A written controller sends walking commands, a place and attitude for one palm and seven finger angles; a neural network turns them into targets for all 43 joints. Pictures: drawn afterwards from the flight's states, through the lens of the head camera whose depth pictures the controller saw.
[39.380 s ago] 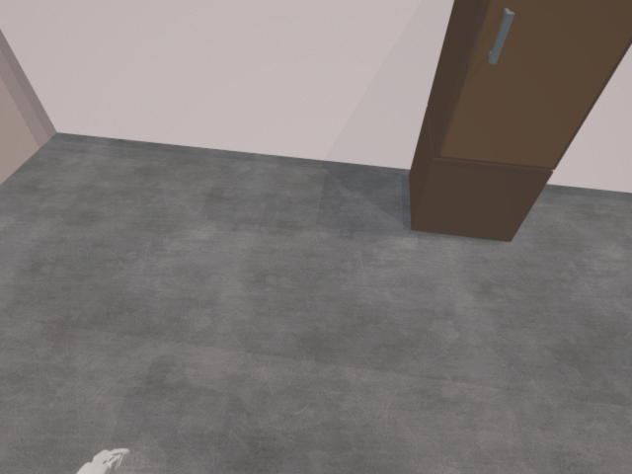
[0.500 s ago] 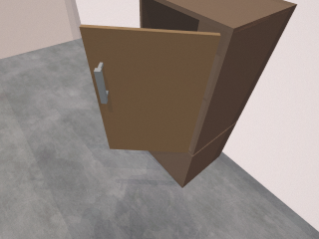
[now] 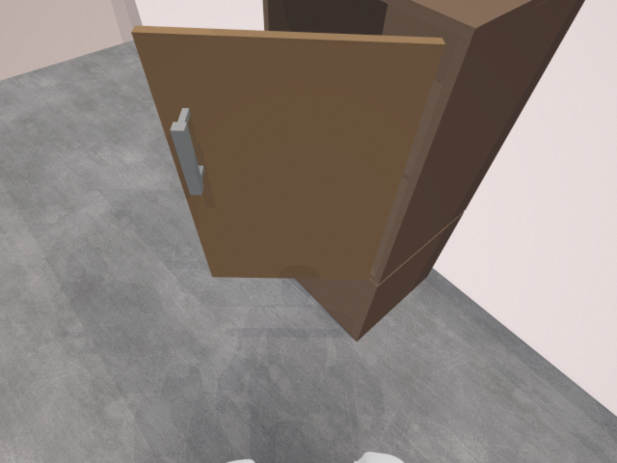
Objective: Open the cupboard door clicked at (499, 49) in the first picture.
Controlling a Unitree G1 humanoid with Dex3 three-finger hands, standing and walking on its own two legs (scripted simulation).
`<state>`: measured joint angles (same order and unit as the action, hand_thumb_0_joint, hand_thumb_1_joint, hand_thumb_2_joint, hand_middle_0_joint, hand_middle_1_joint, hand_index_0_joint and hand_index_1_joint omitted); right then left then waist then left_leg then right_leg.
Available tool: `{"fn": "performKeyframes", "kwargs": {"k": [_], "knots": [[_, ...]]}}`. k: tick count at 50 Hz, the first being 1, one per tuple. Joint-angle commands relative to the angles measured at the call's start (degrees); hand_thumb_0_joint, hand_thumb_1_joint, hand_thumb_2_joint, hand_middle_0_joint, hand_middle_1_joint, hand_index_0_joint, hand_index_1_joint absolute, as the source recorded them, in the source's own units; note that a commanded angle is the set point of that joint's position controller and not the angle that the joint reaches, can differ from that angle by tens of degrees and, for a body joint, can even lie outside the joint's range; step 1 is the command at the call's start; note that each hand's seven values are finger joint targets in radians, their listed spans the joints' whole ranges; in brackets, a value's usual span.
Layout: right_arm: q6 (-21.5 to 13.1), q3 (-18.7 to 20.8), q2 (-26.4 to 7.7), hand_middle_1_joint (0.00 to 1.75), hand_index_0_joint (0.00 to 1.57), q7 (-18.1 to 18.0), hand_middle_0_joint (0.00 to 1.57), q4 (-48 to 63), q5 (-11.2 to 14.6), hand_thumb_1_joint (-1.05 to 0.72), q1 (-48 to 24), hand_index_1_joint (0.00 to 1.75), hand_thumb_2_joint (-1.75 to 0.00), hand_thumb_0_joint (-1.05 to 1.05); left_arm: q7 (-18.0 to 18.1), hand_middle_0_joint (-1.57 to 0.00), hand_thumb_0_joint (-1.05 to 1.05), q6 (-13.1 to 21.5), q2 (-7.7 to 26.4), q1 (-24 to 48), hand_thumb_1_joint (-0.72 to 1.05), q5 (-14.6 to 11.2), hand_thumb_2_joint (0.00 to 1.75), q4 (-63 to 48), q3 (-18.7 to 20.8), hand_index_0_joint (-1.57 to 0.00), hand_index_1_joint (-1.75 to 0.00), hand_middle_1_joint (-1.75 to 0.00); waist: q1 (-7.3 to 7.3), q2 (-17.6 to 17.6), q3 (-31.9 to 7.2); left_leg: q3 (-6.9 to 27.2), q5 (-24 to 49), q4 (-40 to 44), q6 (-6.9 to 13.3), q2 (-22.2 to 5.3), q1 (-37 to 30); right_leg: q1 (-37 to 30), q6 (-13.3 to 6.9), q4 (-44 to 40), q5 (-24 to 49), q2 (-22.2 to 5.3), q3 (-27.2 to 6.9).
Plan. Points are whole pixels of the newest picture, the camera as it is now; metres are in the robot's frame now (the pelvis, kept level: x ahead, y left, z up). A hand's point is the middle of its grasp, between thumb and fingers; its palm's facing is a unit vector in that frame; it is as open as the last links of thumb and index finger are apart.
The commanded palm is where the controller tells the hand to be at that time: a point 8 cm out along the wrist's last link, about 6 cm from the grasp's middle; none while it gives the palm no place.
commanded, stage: come to a stop and stand still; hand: left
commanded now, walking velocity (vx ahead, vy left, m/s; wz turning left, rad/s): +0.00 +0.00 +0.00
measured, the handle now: (190, 153) +0.52 +0.22 +0.08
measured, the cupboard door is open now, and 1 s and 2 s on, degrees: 49 49 49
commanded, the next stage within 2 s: look again from close up in 0.64 s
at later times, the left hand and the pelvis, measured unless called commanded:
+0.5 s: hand out of the picture -0.03 +0.13 -0.18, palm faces +0.09 -0.98 -0.16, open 7.2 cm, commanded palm none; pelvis -0.03 -0.04 +0.00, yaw +2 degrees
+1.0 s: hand out of the picture -0.06 +0.14 -0.17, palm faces +0.07 -0.98 -0.21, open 7.4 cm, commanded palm none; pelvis -0.04 -0.03 +0.00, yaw +2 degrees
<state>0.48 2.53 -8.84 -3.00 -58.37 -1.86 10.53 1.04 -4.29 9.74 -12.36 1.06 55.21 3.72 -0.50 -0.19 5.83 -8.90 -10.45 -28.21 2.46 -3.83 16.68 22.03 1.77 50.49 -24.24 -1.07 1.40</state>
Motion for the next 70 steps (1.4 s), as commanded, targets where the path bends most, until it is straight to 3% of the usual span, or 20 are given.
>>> {"fn": "performKeyframes", "kwargs": {"k": [1,3,4,5,6,9,15,17,19,27,35,36,37,39,42,45,67,68,69,70], "knots": [[0.5,2.8,-10.1,0.3,0.2,0.5,0.2,1.5,0.2,-0.9,3.0,0.3,-0.9,0.0,0.2,-0.2,0.0,1.6,1.8,-8.0,0.9,0.4,0.9,-1.3,0.1,-0.2,-0.3,-0.3,0.54,8.8,-7.1,12.8,5.6,7.7,5.1,-13.4,-0.5,-10.8,-0.9,-15.9,4.7,-0.6,2.6],[1.2,2.8,-7.2,0.3,0.2,1.1,0.2,1.7,0.9,-0.9,3.6,0.3,-0.9,0.0,0.6,-0.2,0.0,2.3,3.8,-11.2,0.9,1.0,0.9,-0.2,0.4,-0.2,-0.3,-0.3,1.98,-1.7,-5.5,7.9,-9.5,0.3,-0.1,-5.7,7.2,-17.1,-1.9,-30.1,11.1,-3.9,-0.7],[1.6,1.8,-3.0,0.3,0.2,1.3,0.2,3.0,1.2,-0.9,3.8,0.3,-0.9,0.0,1.1,-0.2,0.0,2.9,7.8,-9.2,0.9,1.3,0.9,-1.0,0.5,-0.2,-0.3,-0.3,0.9,-15.4,-2.8,2.8,-17.0,-8.6,-3.8,0.8,11.7,-12.6,-6.4,-37.0,7.2,-15.0,-15.3],[2.3,1.7,-3.4,0.3,0.2,1.6,0.2,4.1,1.1,-0.9,0.5,0.3,-0.9,0.0,1.3,-0.2,0.0,3.0,9.3,-5.9,0.9,0.8,0.9,-2.3,0.5,-0.2,-0.3,-0.3,1.98,-15.7,-1.0,6.1,-19.7,-17.2,-3.4,0.6,7.4,-1.7,-10.8,-41.0,1.2,-19.6,-18.2],[2.6,1.8,-3.0,0.3,0.2,2.1,0.2,4.0,1.0,-0.9,0.9,0.3,-0.9,0.0,1.4,-0.2,0.0,3.0,8.9,-2.2,0.9,0.9,0.9,-3.4,0.1,-0.2,-0.3,-0.3,0.38,-8.6,0.3,7.8,-17.9,-21.8,-3.0,0.9,4.7,3.6,-11.9,-42.1,-3.5,-18.6,-15.2],[2.2,1.7,-3.3,0.3,0.2,2.2,0.2,1.1,0.8,-0.9,4.1,0.3,-0.9,0.0,1.3,-0.2,0.0,4.2,6.2,0.8,0.9,0.6,0.9,-2.7,0.0,-0.2,-0.3,-0.3,-1.21,-11.1,-1.1,7.4,-12.9,-24.1,-3.1,0.7,5.4,-2.2,-9.9,-36.4,11.9,-12.2,-8.2],[0.0,0.2,-2.3,0.3,0.2,1.3,0.2,-1.9,1.1,-0.9,8.3,0.3,-0.9,0.0,0.9,-0.2,0.0,4.3,4.6,-4.7,0.9,-0.5,0.9,0.8,-0.8,-0.2,-0.3,-0.3,-0.19,0.2,-6.2,9.5,2.7,6.0,-2.9,-0.5,-8.6,-6.9,-5.9,-25.8,18.2,-7.9,-5.0],[-0.7,0.1,-5.6,0.3,0.2,1.0,0.2,-1.5,0.7,-0.9,5.2,0.3,-0.9,0.0,0.7,-0.2,0.0,4.1,2.2,-6.4,0.9,-0.7,0.9,1.6,-1.4,-0.2,-0.3,-0.3,2.37,6.7,-5.4,15.3,6.0,9.0,0.2,-7.5,-2.6,-11.3,-2.5,-26.7,13.9,-4.0,-2.2],[-0.9,-0.4,-4.2,0.3,0.2,1.1,0.2,-2.7,0.9,-0.9,3.9,0.3,-0.9,0.0,0.9,-0.2,0.0,4.2,2.5,-5.8,0.9,-0.4,0.9,3.5,-1.6,-0.2,-0.3,-0.3,2.18,7.4,-4.6,13.7,4.3,10.2,-0.4,-5.1,-0.6,-14.6,-2.0,-26.7,17.3,-4.4,-1.6],[-0.4,-1.1,-3.3,0.3,0.2,1.2,0.2,-5.1,1.2,-0.9,7.0,0.3,-0.9,0.0,0.8,-0.2,0.0,4.7,2.6,-7.1,0.9,-0.3,0.9,6.6,-2.5,-0.2,-0.3,-0.3,0.84,-0.6,-0.5,11.2,-5.3,12.2,-1.6,-2.5,-2.8,-11.3,-2.2,-32.9,11.7,-5.4,-3.1],[-0.4,-1.3,-2.8,0.3,0.2,1.3,0.2,-5.7,1.0,-0.9,9.1,0.3,-0.9,0.0,1.0,-0.2,0.0,4.9,1.7,-10.0,0.9,-0.2,0.9,7.9,-2.6,-0.2,-0.3,-0.3,0.57,-0.6,0.3,10.6,-7.2,12.3,-1.4,-1.5,-3.1,-8.4,-2.2,-33.7,7.6,-5.5,-3.8],[-0.4,-1.3,-2.7,0.3,0.2,1.3,0.2,-5.7,1.2,-0.9,9.4,0.3,-0.9,0.0,1.1,-0.2,0.0,5.0,1.8,-10.2,0.9,-0.1,0.9,7.8,-2.5,-0.2,-0.3,-0.3,0.61,-1.1,0.1,10.5,-6.7,12.2,-1.3,-1.6,-3.3,-8.8,-2.2,-33.8,8.1,-5.6,-3.6],[-2.3,-2.0,-5.6,0.3,0.2,2.0,0.2,-1.8,1.3,-0.9,4.0,0.3,-0.9,0.0,3.3,-0.2,0.0,6.7,3.7,-12.1,0.9,0.9,0.9,9.3,-3.7,-0.2,-0.3,-0.3,2.14,3.1,-0.5,8.5,4.1,0.8,-2.7,-2.6,-1.2,-9.3,-3.0,-29.2,25.3,-7.5,-3.8],[-2.3,-1.9,-2.9,0.3,0.2,2.1,0.2,-0.6,1.1,-0.9,8.6,0.3,-0.9,0.0,2.1,-0.2,0.0,6.8,5.5,-9.2,0.9,0.1,0.9,6.5,-3.1,-0.2,-0.3,-0.3,-0.71,5.7,-4.8,10.2,-5.6,4.2,-2.0,-0.1,-3.3,-6.6,-5.0,-29.1,3.9,-7.6,-4.9],[-2.6,-2.2,-3.4,0.3,0.2,1.9,0.2,0.0,1.0,-0.9,10.4,0.3,-0.9,0.0,1.4,-0.2,0.0,6.3,3.6,-9.4,0.9,0.0,0.9,6.5,-3.5,-0.2,-0.3,-0.3,-0.19,6.8,-4.4,13.1,-5.8,7.3,-0.4,-2.1,0.5,-8.6,-4.5,-26.3,7.1,-4.7,-1.7],[-2.3,-2.2,-4.4,0.3,0.2,1.8,0.2,0.7,1.1,-0.9,10.7,0.3,-0.9,0.0,1.1,-0.2,0.0,6.0,2.2,-9.8,0.9,0.0,0.9,6.8,-3.9,-0.2,-0.3,-0.3,0.13,-0.5,0.3,14.1,-11.6,9.9,0.1,-1.8,3.8,-7.2,-4.2,-26.7,4.9,-4.3,-1.8],[-3.0,-2.9,-4.2,0.3,0.2,1.5,0.2,-3.9,1.2,-0.9,10.5,0.3,-0.9,0.0,1.0,-0.2,0.0,6.4,4.2,-8.2,0.9,-0.4,0.9,6.8,-3.3,-0.2,-0.3,-0.3,0.82,0.7,-3.0,10.0,4.2,8.4,-0.6,-1.6,-4.1,-11.3,-4.0,-27.8,18.3,-6.0,-2.9],[-2.7,-2.2,-6.7,0.3,0.2,2.0,0.2,-0.4,1.8,-0.9,5.2,0.3,-0.9,0.0,3.2,-0.2,0.0,6.5,5.6,-11.4,0.9,0.0,0.9,8.9,-3.3,-0.2,-0.3,-0.3,2.58,-7.5,-0.8,8.8,3.0,-1.1,-2.1,-3.3,0.5,-10.1,-3.1,-28.2,29.0,-7.7,-4.0],[-11.3,-0.7,-16.4,0.3,0.2,-1.0,0.2,20.6,4.6,-0.9,4.7,0.3,-0.9,0.0,2.3,-0.2,0.0,19.6,16.5,31.1,0.88,-12.4,0.89,-79.8,2.1,-0.2,-0.32,-0.32,-5.25,5.8,-28.3,7.9,4.1,4.6,-0.5,3.9,-15.2,-13.8,-3.0,-24.9,22.1,-1.9,-1.9],[-16.6,-2.7,-11.2,0.3,0.2,-3.0,0.2,16.8,4.3,-0.9,-0.7,0.3,-0.9,0.0,5.1,-0.2,0.0,16.6,14.9,7.7,0.85,-7.8,0.88,-65.2,3.2,-0.2,-0.33,-0.33,0.37,12.6,-26.1,6.4,5.0,5.8,-0.3,3.0,-14.0,-13.5,-4.5,-22.3,14.9,0.2,0.3]]}}
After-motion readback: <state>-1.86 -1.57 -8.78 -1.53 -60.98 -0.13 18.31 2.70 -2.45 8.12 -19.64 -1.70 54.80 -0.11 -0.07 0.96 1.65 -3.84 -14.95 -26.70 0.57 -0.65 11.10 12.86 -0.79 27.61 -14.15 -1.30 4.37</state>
